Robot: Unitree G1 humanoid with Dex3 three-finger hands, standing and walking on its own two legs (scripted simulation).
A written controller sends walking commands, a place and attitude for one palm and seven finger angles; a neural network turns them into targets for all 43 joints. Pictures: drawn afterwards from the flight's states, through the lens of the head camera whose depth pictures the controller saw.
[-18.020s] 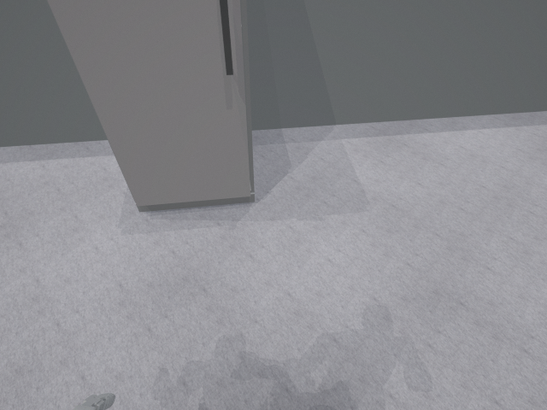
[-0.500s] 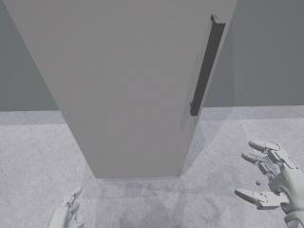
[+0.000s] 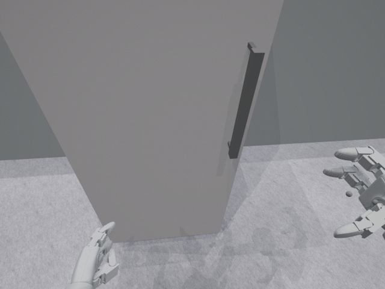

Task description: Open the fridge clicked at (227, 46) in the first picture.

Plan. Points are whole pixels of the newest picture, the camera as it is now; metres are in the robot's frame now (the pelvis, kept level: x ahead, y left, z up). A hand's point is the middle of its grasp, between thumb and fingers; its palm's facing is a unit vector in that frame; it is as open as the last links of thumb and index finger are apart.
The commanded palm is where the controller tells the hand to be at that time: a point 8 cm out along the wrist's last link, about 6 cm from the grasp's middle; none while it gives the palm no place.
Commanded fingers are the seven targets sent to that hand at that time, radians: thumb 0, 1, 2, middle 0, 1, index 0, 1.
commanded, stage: raise the hand to about handle height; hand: right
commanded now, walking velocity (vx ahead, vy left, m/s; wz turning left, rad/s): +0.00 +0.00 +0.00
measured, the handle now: (240, 108) +0.51 -0.12 +0.13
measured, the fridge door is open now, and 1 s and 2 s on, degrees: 0 0 0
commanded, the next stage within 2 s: move the hooked fingers beside the handle in 0.64 s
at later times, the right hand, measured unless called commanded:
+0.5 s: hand (344, 176) +0.28 -0.26 +0.15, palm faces -0.02 +1.00 -0.06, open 14.0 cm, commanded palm +0.25 -0.31 +0.16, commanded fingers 0.00 0.50 -0.30 0.30 1.20 0.30 1.20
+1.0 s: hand (336, 167) +0.30 -0.26 +0.15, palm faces -0.04 +1.00 -0.05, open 14.0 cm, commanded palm +0.28 -0.30 +0.16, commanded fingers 0.00 0.50 -0.30 0.30 1.20 0.30 1.20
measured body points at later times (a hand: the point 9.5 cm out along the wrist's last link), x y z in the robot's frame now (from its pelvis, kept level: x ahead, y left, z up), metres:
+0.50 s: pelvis +0.01 +0.01 +0.00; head -0.01 +0.01 +0.45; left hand +0.17 +0.25 -0.06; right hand +0.28 -0.32 +0.16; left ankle +0.01 +0.12 -0.73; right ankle +0.01 -0.10 -0.73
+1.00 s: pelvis +0.00 +0.00 +0.01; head +0.00 +0.01 +0.45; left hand +0.18 +0.24 -0.07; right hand +0.30 -0.31 +0.16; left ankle +0.01 +0.12 -0.73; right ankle +0.01 -0.10 -0.73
